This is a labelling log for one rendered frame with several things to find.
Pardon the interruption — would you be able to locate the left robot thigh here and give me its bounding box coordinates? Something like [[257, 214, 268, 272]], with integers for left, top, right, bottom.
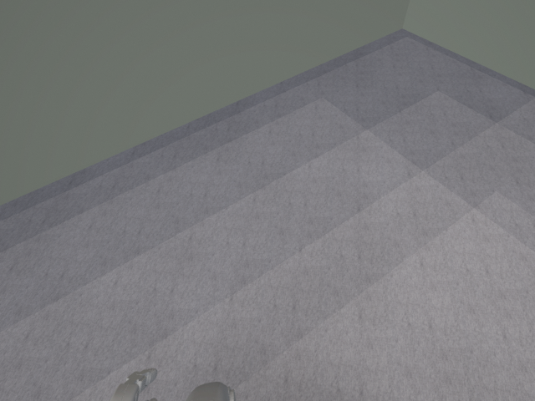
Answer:
[[186, 382, 236, 401]]

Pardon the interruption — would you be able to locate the robot left hand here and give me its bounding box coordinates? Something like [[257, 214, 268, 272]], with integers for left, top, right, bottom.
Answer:
[[110, 368, 157, 401]]

